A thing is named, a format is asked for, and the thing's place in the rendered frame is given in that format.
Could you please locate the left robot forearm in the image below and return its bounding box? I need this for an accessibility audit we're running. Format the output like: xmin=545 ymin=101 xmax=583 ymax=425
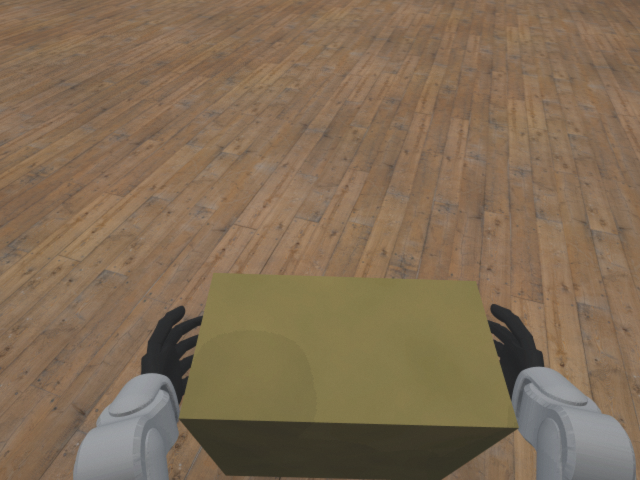
xmin=73 ymin=373 xmax=180 ymax=480

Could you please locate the carton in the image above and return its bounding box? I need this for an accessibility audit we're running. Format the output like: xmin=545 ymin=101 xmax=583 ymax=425
xmin=179 ymin=273 xmax=519 ymax=480

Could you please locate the robot right hand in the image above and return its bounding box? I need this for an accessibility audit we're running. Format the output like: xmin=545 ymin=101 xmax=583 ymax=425
xmin=488 ymin=304 xmax=544 ymax=401

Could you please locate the right robot forearm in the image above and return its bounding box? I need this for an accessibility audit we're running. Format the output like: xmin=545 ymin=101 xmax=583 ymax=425
xmin=511 ymin=367 xmax=636 ymax=480

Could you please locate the robot left hand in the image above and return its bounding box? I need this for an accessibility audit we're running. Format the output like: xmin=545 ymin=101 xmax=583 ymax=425
xmin=141 ymin=306 xmax=203 ymax=404

